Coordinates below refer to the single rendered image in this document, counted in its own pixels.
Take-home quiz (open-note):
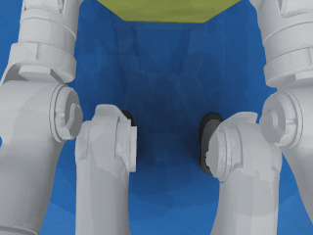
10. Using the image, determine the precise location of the left robot foot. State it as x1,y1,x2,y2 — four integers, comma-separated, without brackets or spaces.
121,110,134,126

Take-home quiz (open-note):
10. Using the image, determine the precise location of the robot left thigh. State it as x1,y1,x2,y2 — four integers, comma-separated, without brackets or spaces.
75,115,137,235

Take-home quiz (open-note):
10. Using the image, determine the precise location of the carton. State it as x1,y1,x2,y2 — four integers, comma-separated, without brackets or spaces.
97,0,241,24

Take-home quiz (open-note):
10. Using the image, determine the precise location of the robot left forearm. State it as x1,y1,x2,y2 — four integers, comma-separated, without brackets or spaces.
0,0,84,87

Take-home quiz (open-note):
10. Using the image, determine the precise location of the robot right forearm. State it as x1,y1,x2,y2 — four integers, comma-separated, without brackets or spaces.
249,0,313,91

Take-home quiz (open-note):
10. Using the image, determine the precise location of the left robot upper arm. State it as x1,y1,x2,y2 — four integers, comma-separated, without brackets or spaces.
0,80,83,235

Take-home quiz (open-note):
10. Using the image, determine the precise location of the right robot upper arm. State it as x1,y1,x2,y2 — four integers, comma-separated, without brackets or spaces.
259,86,313,224

